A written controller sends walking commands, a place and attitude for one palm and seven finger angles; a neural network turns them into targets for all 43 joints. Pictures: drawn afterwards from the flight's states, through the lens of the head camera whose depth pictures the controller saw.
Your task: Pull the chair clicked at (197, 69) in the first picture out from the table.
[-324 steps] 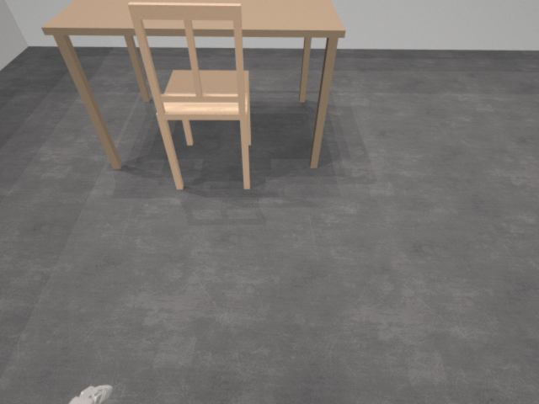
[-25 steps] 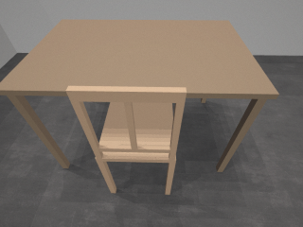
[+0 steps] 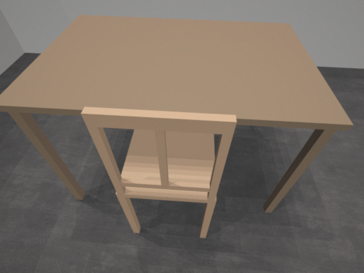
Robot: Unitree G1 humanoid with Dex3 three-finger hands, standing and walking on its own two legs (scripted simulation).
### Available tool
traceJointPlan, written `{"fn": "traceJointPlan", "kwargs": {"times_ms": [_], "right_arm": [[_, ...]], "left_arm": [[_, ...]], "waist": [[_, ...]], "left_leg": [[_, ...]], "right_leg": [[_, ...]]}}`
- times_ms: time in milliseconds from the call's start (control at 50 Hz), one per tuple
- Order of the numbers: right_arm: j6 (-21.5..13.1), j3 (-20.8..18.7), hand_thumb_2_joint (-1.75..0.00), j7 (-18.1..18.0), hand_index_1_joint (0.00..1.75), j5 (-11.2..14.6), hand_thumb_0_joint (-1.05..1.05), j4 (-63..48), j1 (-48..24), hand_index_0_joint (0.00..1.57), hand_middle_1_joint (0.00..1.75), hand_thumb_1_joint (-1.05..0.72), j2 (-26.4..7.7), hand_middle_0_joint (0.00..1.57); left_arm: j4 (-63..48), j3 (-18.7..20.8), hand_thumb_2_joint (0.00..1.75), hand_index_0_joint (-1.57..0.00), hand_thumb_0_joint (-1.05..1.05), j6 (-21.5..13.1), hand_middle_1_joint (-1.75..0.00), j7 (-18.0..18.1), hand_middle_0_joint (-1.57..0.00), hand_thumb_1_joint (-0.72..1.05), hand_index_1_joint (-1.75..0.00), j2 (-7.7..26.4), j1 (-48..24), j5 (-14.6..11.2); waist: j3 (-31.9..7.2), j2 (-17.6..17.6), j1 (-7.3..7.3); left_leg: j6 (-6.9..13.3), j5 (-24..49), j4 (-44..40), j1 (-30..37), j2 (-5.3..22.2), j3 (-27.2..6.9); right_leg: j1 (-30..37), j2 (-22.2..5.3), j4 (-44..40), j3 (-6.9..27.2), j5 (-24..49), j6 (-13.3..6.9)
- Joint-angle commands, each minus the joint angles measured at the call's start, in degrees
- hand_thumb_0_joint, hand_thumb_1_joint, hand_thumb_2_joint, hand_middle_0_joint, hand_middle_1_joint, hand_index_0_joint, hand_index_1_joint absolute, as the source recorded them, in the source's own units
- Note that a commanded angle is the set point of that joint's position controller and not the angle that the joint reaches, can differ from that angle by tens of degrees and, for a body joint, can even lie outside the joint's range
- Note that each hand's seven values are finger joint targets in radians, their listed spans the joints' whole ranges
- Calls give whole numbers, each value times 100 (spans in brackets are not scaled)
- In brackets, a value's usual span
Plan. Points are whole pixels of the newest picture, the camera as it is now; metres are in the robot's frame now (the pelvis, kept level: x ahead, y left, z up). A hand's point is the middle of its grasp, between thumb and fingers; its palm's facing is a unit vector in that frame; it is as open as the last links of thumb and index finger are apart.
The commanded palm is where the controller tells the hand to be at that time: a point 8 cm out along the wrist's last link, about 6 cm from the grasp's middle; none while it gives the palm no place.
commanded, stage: come to a stop and stand still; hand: left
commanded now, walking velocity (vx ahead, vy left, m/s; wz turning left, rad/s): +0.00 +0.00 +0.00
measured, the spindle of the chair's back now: (162, 159) +0.45 +0.09 -0.08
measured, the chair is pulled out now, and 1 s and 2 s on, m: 0.00 0.00 0.00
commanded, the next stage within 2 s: look again from close up in 0.60 s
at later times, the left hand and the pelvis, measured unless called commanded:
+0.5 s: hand out of the picture +0.00 +0.19 -0.18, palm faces +0.04 -0.98 -0.18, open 7.3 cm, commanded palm none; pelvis +0.01 +0.02 +0.00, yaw +0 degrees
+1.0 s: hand out of the picture -0.01 +0.22 -0.19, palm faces +0.01 -0.99 -0.17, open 7.3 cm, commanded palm none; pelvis -0.02 +0.06 -0.01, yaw +0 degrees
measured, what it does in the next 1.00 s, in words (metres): shifts its weight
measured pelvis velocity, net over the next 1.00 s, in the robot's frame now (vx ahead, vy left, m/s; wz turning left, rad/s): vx -0.02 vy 0.06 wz -0.01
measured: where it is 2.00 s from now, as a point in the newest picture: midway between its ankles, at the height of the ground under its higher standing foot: outside the picture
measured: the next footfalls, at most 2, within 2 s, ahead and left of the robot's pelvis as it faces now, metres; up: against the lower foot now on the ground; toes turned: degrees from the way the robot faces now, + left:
none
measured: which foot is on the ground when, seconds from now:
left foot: down 0.00-1.00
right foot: down 0.00-1.00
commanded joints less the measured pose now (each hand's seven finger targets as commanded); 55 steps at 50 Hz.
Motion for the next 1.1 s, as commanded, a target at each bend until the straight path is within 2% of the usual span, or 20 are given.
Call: {"fn": "traceJointPlan", "kwargs": {"times_ms": [0,80,100,200,380,580,600,660,680,700,720,740,760,780,800,880,900,960,1000,1080], "right_arm": [[-51,-35,-90,23,30,37,0,-113,341,20,30,-90,-332,20],[-54,-38,-90,25,30,24,0,-150,315,20,30,-90,-409,20],[-52,-31,-90,29,30,38,0,-137,283,20,30,-90,-403,20],[-59,-22,-90,40,30,32,0,-146,237,20,30,-90,-469,20],[-94,-19,-90,47,30,20,0,-137,284,20,30,-90,-560,20],[-105,-10,-90,63,30,26,0,-102,352,20,30,-90,-541,20],[-97,-11,-90,65,30,37,0,-99,347,20,30,-90,-526,20],[-111,-8,-90,68,30,27,0,-95,379,20,30,-90,-544,20],[-246,-34,-90,183,30,58,0,-539,-138,20,30,-90,-747,20],[-217,-41,-90,202,30,59,0,-691,-65,20,30,-90,-610,20],[-235,-43,-90,175,30,17,0,-656,320,20,30,-90,-376,20],[-260,-75,-90,168,30,-7,0,-619,519,20,30,-90,-481,20],[-257,-107,-90,156,30,7,0,-598,544,20,30,-90,-572,20],[-245,-128,-90,148,30,29,0,-622,517,20,30,-90,-646,20],[-245,-126,-90,146,30,26,0,-658,440,20,30,-90,-666,20],[-158,-147,-90,150,30,36,0,-763,207,20,30,-90,-671,20],[-163,-127,-90,163,30,24,0,-779,179,20,30,-90,-653,20],[-133,-146,-90,196,30,18,0,-849,126,20,30,-90,-726,20],[-124,-156,-90,216,30,13,0,-900,113,20,30,-90,-739,20],[-97,-194,-90,248,30,-7,0,-995,152,20,30,-90,-874,20]], "left_arm": [[-54,88,90,-20,0,-62,-30,65,-20,90,-30,627,569,-14],[-67,96,90,-20,0,-60,-30,66,-20,90,-30,690,513,-18],[-89,99,90,-20,0,-54,-30,60,-20,90,-30,718,487,-14],[-111,88,90,-20,0,-42,-30,51,-20,90,-30,766,431,-19],[-128,94,90,-20,0,-34,-30,48,-20,90,-30,797,324,-20],[-91,79,90,-20,0,-21,-30,45,-20,90,-30,788,333,-21],[-101,83,90,-20,0,-22,-30,43,-20,90,-30,796,337,-16],[-84,72,90,-20,0,-28,-30,46,-20,90,-30,778,358,-19],[-169,-9,90,-20,0,-309,-30,257,-20,90,-30,871,519,123],[-270,127,90,-20,0,-325,-30,255,-20,90,-30,1225,547,68],[-372,114,90,-20,0,-328,-30,201,-20,90,-30,1129,655,33],[-390,48,90,-20,0,-335,-30,186,-20,90,-30,1023,587,7],[-453,56,90,-20,0,-317,-30,185,-20,90,-30,964,506,-6],[-537,77,90,-20,0,-286,-30,178,-20,90,-30,935,521,0],[-601,63,90,-20,0,-251,-30,163,-20,90,-30,933,541,12],[-701,63,90,-20,0,-124,-30,112,-20,90,-30,896,367,32],[-728,38,90,-20,0,-110,-30,102,-20,90,-30,882,392,52],[-772,36,90,-20,0,-44,-30,76,-20,90,-30,914,319,50],[-843,28,90,-20,0,-16,-30,64,-20,90,-30,923,355,73],[-907,34,90,-20,0,18,-30,45,-20,90,-30,951,363,84]], "waist": [[228,-76,-25],[107,-77,-38],[253,-131,-22],[286,-76,-4],[143,6,-24],[288,23,-10],[345,-96,-7],[241,-39,-18],[341,-7,94],[298,-245,-77],[-70,-575,-141],[-594,-573,-194],[-794,-550,-224],[-846,-444,-169],[-696,-253,-106],[100,158,-95],[211,168,-48],[497,175,-68],[690,353,-30],[614,327,-41]], "left_leg": [[289,1409,-46,460,254,-208],[287,1524,-54,544,250,-219],[290,1427,-98,453,253,-203],[317,1454,-172,498,258,-257],[356,1759,-269,637,263,-341],[389,1542,-400,573,244,-413],[396,1420,-413,517,244,-417],[399,1529,-407,584,231,-445],[265,2492,1080,99,251,-130],[264,1527,973,-207,38,-110],[371,574,605,-147,-49,-88],[398,821,647,-35,-57,-131],[428,1329,690,122,32,-210],[458,1692,709,208,121,-297],[448,1859,754,218,172,-294],[449,1275,427,-103,191,-478],[467,1266,367,-163,195,-519],[470,158,11,-407,153,-641],[494,-526,-278,-636,161,-741],[493,-1490,-699,-778,205,-962]], "right_leg": [[-504,-795,-383,549,2903,172],[-392,-808,-342,553,3001,168],[-424,-799,-378,522,2903,180],[-433,-802,-437,498,2563,171],[-326,-819,-435,469,2306,165],[-392,-820,-536,437,1749,183],[-399,-808,-584,435,1682,180],[-381,-825,-541,434,1715,186],[-848,-1031,-359,813,4281,319],[-382,-1203,-90,720,5854,236],[-58,-1284,259,686,6083,159],[155,-1176,502,580,5894,74],[142,-1060,601,483,5298,66],[16,-964,578,509,4502,74],[-191,-912,476,546,3954,68],[-863,-736,247,551,1756,64],[-890,-691,162,589,1510,69],[-1122,-624,19,561,325,96],[-1189,-573,-44,532,-46,116],[-1206,-519,73,431,-301,156]]}}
